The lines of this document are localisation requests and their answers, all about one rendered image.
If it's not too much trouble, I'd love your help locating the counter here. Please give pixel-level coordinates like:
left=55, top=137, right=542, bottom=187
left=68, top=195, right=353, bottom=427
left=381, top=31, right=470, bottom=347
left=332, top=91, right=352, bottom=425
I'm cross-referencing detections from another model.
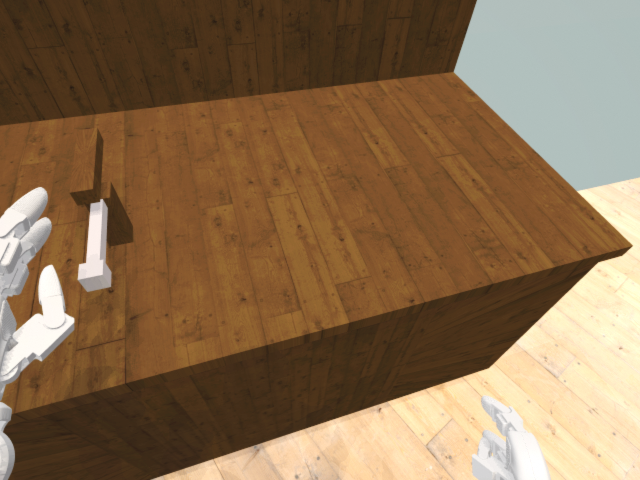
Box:
left=0, top=0, right=633, bottom=480

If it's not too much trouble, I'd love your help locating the left robot hand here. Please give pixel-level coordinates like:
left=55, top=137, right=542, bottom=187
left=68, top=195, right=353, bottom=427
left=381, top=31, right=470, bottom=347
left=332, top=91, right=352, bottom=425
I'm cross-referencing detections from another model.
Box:
left=0, top=187, right=74, bottom=401

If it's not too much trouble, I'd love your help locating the right robot hand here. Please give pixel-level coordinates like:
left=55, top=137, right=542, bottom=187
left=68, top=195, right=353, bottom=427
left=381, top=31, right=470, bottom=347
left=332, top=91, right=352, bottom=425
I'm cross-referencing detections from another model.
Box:
left=472, top=395, right=551, bottom=480

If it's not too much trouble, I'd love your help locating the tap lever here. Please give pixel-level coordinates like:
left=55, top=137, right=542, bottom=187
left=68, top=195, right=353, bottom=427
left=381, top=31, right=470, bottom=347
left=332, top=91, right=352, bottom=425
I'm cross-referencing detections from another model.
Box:
left=78, top=199, right=111, bottom=292

